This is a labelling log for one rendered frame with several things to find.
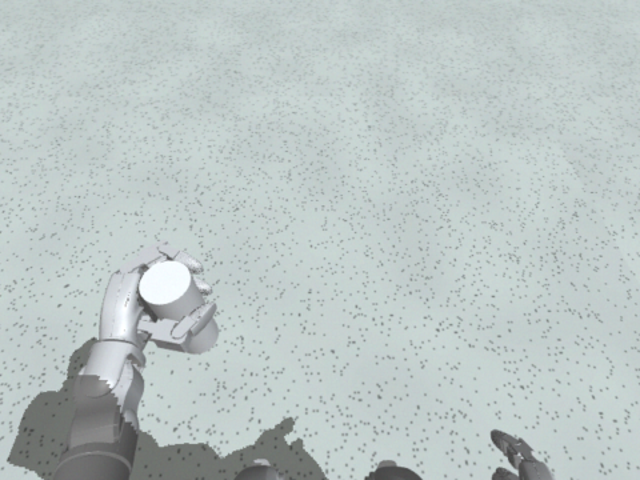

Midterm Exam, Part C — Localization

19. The right robot hand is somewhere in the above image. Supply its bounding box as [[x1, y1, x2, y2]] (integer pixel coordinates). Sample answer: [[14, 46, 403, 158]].
[[491, 430, 555, 480]]

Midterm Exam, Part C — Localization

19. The left robot hand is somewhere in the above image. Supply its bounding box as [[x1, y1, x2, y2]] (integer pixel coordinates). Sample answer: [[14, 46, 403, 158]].
[[99, 239, 217, 353]]

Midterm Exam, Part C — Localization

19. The can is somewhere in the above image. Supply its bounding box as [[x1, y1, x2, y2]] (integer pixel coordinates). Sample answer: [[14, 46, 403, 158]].
[[139, 261, 219, 354]]

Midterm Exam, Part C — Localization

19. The left robot arm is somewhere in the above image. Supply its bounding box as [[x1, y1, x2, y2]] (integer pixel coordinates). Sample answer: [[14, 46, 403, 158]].
[[53, 339, 146, 480]]

